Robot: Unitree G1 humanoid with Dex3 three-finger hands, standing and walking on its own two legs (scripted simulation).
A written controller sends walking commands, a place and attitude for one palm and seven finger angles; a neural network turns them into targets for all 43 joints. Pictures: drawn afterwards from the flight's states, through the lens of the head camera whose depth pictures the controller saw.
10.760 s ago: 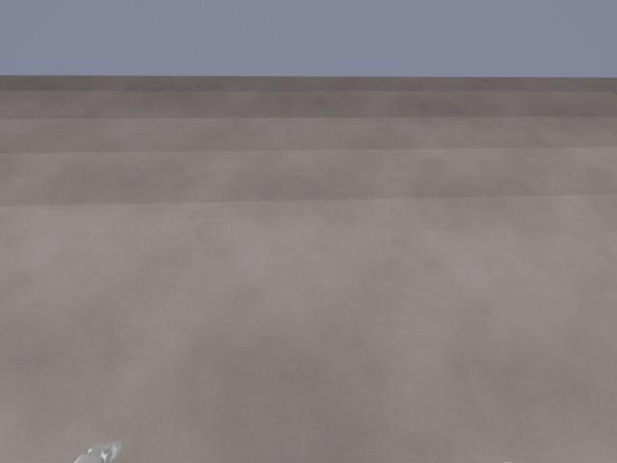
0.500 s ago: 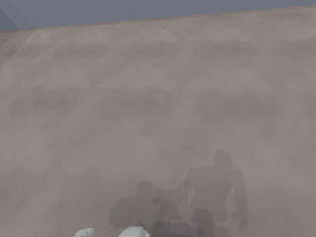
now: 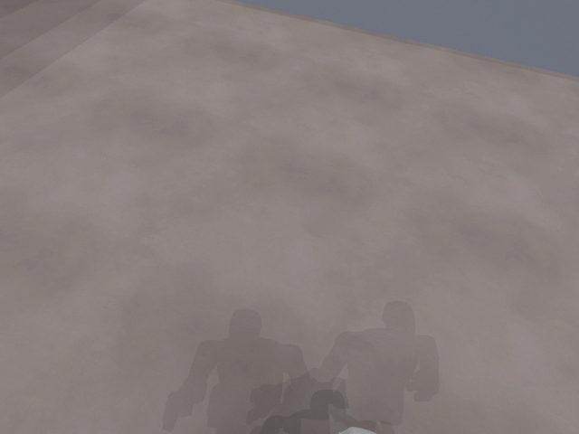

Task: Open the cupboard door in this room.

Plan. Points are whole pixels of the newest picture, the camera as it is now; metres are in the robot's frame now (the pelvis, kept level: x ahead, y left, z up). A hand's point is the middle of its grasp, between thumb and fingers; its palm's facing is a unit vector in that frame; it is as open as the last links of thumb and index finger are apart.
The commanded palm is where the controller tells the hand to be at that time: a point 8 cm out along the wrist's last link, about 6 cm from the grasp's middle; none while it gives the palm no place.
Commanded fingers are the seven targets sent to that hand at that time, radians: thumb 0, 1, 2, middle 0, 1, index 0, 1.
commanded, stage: turn or walk to find it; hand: left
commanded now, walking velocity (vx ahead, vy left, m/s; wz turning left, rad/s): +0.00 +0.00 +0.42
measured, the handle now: out of the picture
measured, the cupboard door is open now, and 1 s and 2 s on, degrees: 0 0 0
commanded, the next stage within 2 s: none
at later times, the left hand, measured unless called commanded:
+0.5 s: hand out of the picture +0.06 +0.15 -0.14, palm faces +0.19 -0.94 -0.29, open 7.4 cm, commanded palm none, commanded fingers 0.00 0.90 0.90 -0.20 -0.30 -0.20 -0.30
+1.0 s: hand out of the picture -0.15 +0.15 -0.19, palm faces +0.49 -0.84 -0.24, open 7.4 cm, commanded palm none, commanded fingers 0.00 0.90 0.90 -0.20 -0.30 -0.20 -0.30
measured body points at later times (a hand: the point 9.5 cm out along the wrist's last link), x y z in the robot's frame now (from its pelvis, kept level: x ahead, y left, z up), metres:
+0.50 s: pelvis -0.02 -0.06 +0.00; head +0.02 -0.09 +0.45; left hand +0.05 +0.20 -0.12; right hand +0.04 -0.30 -0.17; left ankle -0.06 +0.08 -0.68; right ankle +0.00 -0.14 -0.74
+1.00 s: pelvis -0.06 -0.03 -0.01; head -0.04 +0.00 +0.44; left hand -0.17 +0.20 -0.17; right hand +0.16 -0.21 -0.14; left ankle -0.11 +0.05 -0.74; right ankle +0.00 -0.14 -0.72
